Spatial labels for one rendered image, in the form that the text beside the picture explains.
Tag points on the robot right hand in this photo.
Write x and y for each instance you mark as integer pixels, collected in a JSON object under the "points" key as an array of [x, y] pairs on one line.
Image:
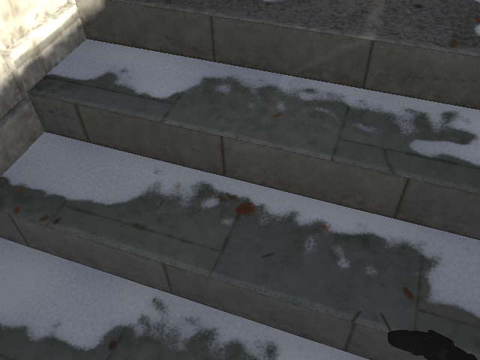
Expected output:
{"points": [[431, 345]]}

